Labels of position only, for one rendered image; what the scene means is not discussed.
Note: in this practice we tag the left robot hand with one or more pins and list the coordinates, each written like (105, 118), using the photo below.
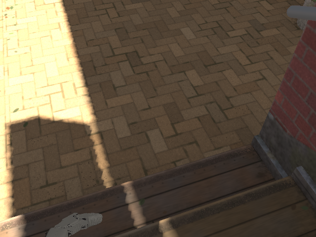
(74, 223)

